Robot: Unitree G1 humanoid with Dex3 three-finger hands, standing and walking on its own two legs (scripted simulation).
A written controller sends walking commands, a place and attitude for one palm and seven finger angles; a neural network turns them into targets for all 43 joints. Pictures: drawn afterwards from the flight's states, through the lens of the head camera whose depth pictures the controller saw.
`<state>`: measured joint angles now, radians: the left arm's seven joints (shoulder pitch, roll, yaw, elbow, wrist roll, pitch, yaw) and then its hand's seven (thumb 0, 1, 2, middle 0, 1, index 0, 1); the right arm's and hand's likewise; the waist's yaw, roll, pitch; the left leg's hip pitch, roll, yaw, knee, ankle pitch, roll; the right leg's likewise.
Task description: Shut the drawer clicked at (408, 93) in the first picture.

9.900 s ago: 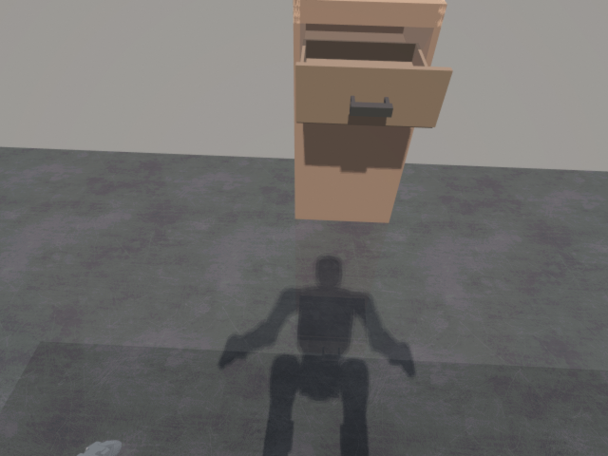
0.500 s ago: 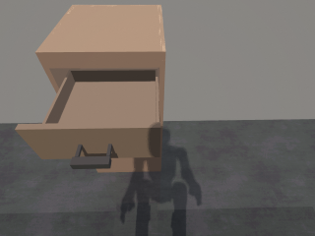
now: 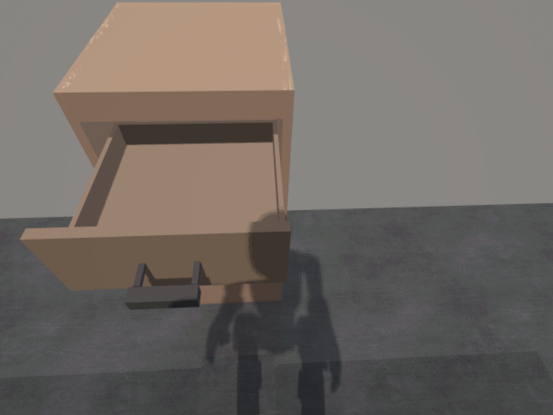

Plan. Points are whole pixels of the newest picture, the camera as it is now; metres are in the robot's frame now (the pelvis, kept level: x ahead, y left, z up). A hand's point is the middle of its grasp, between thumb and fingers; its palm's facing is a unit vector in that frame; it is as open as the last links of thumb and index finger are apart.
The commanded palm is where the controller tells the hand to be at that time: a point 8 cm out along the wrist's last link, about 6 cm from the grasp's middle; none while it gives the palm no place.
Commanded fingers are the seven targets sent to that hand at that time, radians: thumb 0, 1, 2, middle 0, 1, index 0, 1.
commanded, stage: come to a stop and stand still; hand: left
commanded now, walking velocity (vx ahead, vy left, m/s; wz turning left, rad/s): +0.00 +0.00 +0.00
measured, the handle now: (166, 283) +0.31 +0.19 -0.01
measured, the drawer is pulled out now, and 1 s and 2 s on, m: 0.28 0.28 0.28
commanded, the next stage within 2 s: look again from close up in 0.74 s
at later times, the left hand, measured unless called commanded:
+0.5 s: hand out of the picture +0.03 +0.15 -0.18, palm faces +0.03 -0.99 -0.12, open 7.4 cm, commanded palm none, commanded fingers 0.00 0.90 0.90 -0.20 -0.30 -0.20 -0.30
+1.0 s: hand out of the picture +0.04 +0.17 -0.17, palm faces +0.02 -0.99 -0.16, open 7.4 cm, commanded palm none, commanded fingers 0.00 0.90 0.90 -0.20 -0.30 -0.20 -0.30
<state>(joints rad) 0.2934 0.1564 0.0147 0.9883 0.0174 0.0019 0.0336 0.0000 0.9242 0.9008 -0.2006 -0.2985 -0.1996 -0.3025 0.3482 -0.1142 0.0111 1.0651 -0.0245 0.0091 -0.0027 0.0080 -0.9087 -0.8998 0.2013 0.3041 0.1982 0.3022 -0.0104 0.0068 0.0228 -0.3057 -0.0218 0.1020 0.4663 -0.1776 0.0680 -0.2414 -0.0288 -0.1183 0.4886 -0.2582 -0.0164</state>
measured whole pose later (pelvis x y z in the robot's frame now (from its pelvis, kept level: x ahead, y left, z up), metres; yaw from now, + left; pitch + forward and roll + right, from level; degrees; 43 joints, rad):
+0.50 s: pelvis +0.05 +0.01 +0.00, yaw -1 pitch +0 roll +0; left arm 0.32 0.11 -0.01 1.10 0.02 -0.01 0.04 0.00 0.91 0.90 -0.20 -0.30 -0.20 -0.30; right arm 0.25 -0.16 0.01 1.12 -0.01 -0.02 -0.03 0.01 -0.94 -0.90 0.20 0.30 0.20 0.30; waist 0.01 -0.03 0.03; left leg -0.19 -0.04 0.11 0.42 -0.23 0.07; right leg -0.12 -0.04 -0.10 0.42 -0.29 0.01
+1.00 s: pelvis +0.05 +0.01 +0.00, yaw -1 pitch -1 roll +0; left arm 0.32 0.13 -0.01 1.11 0.01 0.00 0.04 0.00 0.91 0.90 -0.20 -0.30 -0.20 -0.30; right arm 0.30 -0.13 0.02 1.14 -0.01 -0.02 -0.03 0.01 -0.92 -0.90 0.20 0.30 0.20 0.30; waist 0.01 -0.02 0.03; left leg -0.15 -0.05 0.12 0.39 -0.23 0.08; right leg -0.09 -0.05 -0.09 0.40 -0.30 0.01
